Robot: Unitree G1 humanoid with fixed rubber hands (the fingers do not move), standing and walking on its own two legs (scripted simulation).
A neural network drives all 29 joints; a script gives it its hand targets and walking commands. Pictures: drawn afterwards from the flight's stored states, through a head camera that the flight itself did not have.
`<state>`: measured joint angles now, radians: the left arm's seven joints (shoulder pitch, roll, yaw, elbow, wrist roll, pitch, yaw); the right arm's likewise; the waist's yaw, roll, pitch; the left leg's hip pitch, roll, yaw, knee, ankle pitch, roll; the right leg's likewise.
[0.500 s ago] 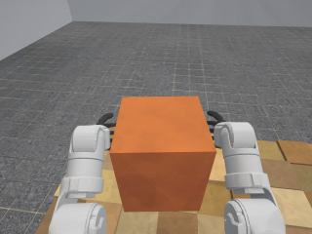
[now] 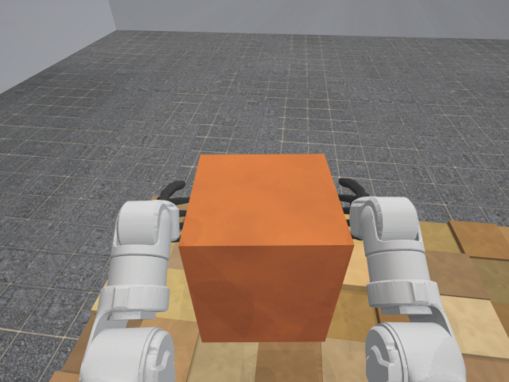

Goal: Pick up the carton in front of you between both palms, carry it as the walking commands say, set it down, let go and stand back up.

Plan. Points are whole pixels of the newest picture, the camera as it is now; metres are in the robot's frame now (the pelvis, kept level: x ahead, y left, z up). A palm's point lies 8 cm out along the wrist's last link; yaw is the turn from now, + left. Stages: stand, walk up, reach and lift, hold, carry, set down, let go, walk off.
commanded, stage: carry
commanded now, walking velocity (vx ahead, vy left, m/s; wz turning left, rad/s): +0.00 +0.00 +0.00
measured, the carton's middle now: (262, 248) +0.34 -0.01 +0.06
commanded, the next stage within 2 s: none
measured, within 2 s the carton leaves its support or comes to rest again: neither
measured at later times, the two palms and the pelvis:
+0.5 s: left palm (160, 228) +0.32 +0.15 +0.13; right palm (356, 221) +0.33 -0.15 +0.13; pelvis -0.01 +0.00 +0.00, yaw +1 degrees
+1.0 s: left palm (160, 231) +0.32 +0.15 +0.13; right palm (356, 223) +0.33 -0.15 +0.13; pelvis -0.01 +0.00 +0.00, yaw +1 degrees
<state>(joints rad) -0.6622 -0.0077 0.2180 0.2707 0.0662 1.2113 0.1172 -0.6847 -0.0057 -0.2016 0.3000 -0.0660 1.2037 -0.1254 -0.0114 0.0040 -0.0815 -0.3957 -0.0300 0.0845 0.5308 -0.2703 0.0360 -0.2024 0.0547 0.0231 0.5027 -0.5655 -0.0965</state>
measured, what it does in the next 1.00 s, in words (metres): stands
